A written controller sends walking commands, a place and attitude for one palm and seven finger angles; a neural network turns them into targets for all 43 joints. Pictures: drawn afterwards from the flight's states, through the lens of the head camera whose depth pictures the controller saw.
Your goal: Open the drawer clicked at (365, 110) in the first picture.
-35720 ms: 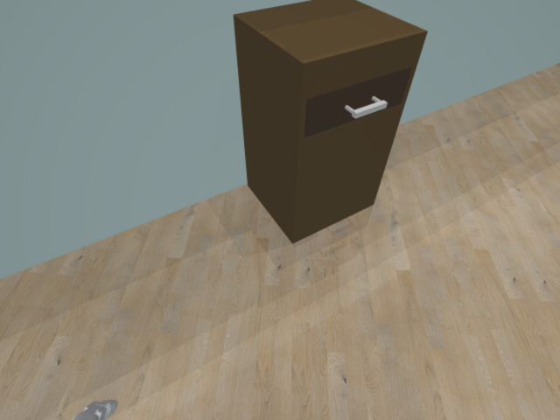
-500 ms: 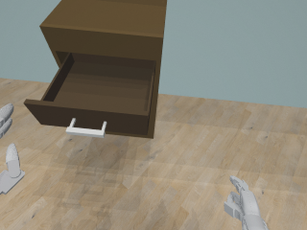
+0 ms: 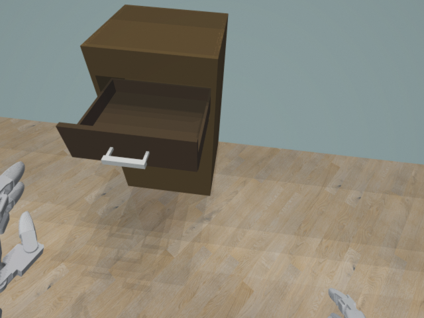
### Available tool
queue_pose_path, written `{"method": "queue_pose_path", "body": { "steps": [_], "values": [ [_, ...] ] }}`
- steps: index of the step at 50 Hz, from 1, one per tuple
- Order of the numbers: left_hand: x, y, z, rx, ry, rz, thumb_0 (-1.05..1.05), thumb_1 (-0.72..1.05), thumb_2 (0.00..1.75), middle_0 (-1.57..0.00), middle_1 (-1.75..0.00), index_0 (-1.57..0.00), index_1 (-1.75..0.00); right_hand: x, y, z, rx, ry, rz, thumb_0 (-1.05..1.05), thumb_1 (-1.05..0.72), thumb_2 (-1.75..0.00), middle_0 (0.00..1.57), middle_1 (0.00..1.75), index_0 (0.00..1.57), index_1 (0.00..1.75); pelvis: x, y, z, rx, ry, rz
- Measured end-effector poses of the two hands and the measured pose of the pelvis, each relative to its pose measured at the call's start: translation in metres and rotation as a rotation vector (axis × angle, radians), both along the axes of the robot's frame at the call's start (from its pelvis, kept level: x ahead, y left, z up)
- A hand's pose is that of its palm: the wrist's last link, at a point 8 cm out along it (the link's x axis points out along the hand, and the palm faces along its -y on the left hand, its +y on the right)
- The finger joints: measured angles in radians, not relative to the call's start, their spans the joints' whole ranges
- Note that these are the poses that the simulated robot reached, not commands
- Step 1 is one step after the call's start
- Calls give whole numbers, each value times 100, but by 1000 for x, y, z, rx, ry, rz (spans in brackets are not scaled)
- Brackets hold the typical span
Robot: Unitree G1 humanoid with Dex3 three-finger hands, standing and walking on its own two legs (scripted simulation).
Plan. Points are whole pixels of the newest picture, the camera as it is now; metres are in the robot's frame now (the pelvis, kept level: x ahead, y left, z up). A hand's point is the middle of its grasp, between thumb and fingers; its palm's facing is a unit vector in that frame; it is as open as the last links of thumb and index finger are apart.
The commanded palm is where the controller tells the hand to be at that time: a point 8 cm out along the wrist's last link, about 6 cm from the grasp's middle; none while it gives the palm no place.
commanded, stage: stop stepping back and stand still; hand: left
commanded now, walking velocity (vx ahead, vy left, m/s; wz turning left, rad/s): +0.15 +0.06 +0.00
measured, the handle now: (126, 157) +0.60 +0.28 -0.13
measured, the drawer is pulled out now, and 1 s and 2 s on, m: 0.30 0.30 0.30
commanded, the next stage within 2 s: let the arm hang, fingers relaxed in 0.30 s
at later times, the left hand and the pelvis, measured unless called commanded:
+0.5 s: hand (59, 277) +0.19 +0.26 +0.03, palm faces +0.25 -0.88 -0.41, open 7.4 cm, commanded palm none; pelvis -0.01 +0.01 +0.00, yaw +4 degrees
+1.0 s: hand out of the picture -0.02 +0.19 -0.16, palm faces +0.07 -0.96 -0.26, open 7.3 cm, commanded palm none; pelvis -0.02 -0.01 +0.00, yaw +3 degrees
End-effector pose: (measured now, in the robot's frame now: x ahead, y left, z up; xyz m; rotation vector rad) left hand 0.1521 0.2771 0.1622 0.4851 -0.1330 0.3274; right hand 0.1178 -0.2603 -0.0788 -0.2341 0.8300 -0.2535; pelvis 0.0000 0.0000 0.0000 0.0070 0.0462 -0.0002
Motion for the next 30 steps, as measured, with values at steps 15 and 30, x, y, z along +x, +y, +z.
{"method": "queue_pose_path", "body": {
  "steps": [15, 30],
  "values": [
    [-28, -2, 31, 98, -143, -36, 2, 88, 90, -22, -31, -21, -30, 17, 29, -1, 61, -102, 93, 2, -90, -90, 20, 30, 20, 30, -18, 2, -6, -17, -50, 25],
    [-33, -27, -242, -367, 888, 103, 1, 90, 90, -20, -30, -20, -30, -11, 41, -52, 129, 177, 171, 1, -90, -90, 21, 30, 21, 30, -15, -1, -14, 39, -33, 62]
  ]
}}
